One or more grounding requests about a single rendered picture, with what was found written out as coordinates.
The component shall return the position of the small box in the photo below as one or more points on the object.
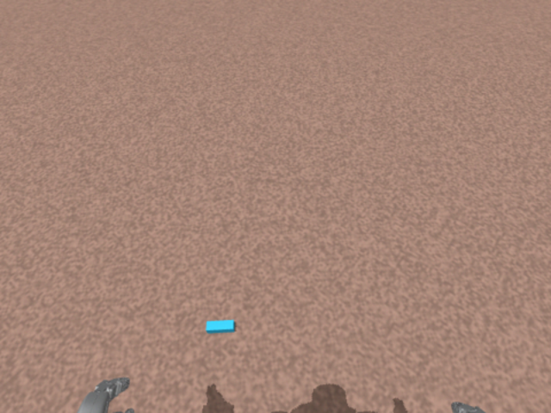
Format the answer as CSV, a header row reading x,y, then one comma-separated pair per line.
x,y
222,326

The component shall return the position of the left robot hand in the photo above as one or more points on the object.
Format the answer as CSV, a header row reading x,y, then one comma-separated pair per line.
x,y
97,401

